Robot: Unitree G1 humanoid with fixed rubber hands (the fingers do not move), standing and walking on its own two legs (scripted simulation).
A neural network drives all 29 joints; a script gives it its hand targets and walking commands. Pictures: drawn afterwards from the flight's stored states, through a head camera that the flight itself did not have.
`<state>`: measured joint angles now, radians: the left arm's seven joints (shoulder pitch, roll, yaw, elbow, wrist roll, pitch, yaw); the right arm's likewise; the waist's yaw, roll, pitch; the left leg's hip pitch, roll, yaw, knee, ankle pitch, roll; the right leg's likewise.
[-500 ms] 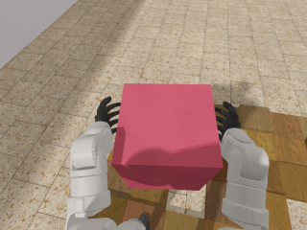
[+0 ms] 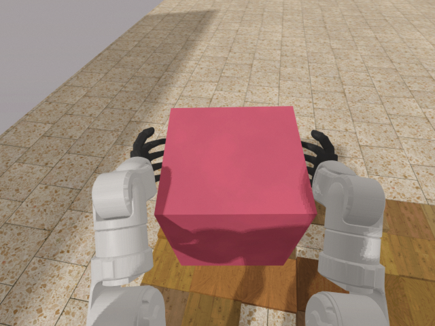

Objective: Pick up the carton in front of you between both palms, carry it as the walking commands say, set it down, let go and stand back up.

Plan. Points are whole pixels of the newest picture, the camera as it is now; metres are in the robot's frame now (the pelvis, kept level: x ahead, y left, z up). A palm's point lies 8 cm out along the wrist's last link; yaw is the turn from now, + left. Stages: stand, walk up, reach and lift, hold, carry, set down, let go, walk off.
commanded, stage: carry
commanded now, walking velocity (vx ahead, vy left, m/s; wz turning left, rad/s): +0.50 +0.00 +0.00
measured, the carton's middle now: (231, 193) +0.34 +0.00 +0.08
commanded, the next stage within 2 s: none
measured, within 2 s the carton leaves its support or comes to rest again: neither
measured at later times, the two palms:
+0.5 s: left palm (185, 139) +0.48 +0.11 +0.10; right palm (322, 148) +0.46 -0.19 +0.09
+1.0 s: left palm (194, 84) +0.76 +0.12 +0.08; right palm (294, 87) +0.76 -0.18 +0.08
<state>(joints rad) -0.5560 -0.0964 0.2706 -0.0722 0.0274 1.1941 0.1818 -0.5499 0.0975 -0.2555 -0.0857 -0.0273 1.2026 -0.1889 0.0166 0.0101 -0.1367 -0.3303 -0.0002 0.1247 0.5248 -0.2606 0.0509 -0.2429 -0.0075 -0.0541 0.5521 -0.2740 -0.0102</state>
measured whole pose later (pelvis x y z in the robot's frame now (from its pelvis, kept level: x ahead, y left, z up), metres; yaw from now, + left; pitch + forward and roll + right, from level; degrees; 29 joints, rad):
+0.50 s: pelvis +0.14 -0.02 -0.02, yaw +0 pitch +4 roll +0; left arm -0.43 -0.14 0.27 -0.10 0.06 1.03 0.15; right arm -0.43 0.11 -0.20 -0.08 -0.01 1.03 -0.18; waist -0.06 0.03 -0.06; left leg -0.14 0.04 0.12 0.60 -0.51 0.00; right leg -0.44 0.00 -0.12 0.50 -0.08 -0.04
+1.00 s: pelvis +0.44 -0.03 -0.04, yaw +0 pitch +4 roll +2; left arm -0.39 -0.10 0.22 -0.10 0.01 1.05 0.15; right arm -0.38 0.15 -0.20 -0.13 -0.07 1.06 -0.15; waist 0.00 -0.02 -0.09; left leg -0.57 -0.03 0.20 0.59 -0.14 0.07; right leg -0.04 -0.02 -0.09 0.65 -0.30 -0.06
